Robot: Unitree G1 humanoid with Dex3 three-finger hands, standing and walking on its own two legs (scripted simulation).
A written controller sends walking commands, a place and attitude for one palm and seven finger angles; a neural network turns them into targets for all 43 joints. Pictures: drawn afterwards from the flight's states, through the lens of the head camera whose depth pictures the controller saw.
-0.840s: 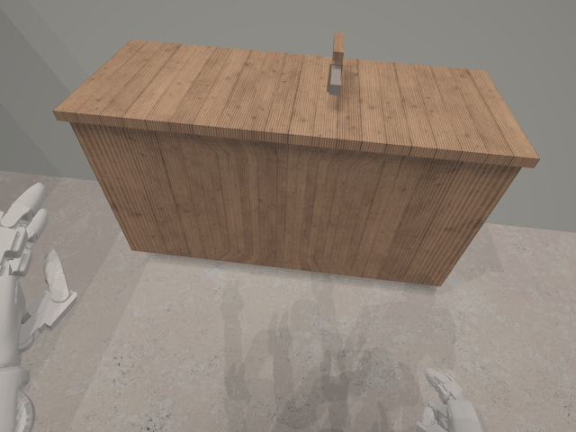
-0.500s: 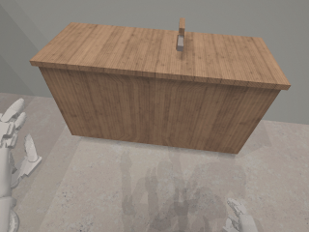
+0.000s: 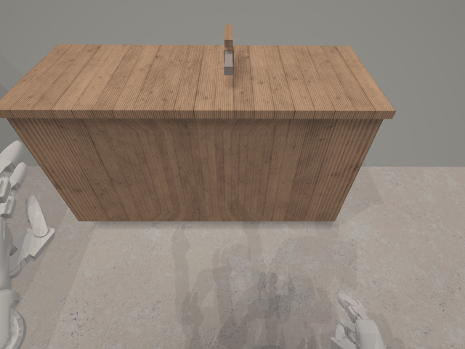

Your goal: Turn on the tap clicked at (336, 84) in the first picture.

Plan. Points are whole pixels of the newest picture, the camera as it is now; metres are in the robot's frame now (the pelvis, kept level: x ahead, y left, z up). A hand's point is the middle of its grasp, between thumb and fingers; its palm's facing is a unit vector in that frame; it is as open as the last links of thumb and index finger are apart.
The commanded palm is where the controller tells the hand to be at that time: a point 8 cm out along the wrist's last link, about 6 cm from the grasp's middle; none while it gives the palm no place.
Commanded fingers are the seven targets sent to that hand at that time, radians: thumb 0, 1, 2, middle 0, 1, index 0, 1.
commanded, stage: turn to face it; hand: left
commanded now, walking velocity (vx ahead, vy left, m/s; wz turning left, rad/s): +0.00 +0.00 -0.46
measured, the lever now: (228, 69) +0.89 +0.10 +0.06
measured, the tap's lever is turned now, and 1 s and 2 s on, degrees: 0 0 0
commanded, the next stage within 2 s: take the last steps up to it in 0.46 s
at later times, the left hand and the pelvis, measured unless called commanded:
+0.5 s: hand (113, 185) +0.28 +0.20 +0.18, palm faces +0.24 -0.88 -0.42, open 7.4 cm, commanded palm +0.24 +0.25 +0.19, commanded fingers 0.00 0.90 0.90 -0.20 -0.30 -0.20 -0.30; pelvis +0.03 +0.00 +0.01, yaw -10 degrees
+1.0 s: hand (134, 171) +0.31 +0.18 +0.18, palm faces +0.20 -0.91 -0.36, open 7.4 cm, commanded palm +0.27 +0.22 +0.19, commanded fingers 0.00 0.90 0.90 -0.20 -0.30 -0.20 -0.30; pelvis +0.04 +0.00 +0.01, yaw -16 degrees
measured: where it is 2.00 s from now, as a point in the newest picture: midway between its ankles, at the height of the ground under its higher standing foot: outside the picture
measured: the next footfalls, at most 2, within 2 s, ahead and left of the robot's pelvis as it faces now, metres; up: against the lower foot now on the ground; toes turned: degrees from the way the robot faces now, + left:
left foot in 0.42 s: +0.09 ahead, +0.12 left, +0.00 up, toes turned -6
left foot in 0.94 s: +0.12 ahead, +0.10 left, +0.00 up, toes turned -8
